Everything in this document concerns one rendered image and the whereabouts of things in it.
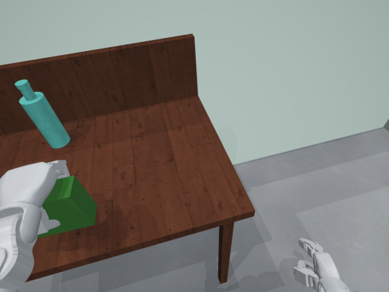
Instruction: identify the robot right forearm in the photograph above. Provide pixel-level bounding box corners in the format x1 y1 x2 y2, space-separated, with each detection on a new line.
318 277 350 292

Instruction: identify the robot left hand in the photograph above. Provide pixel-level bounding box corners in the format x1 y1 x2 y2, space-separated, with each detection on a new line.
0 160 70 235

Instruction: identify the robot left forearm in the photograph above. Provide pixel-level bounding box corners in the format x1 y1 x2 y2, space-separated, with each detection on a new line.
0 202 42 292

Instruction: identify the sponge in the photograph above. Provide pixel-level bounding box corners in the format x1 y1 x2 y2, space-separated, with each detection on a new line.
37 175 97 238

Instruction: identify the table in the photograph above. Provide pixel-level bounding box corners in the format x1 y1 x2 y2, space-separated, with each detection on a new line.
0 34 255 284

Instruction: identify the robot right hand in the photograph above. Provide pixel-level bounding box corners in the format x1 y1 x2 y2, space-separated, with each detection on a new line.
294 238 340 292

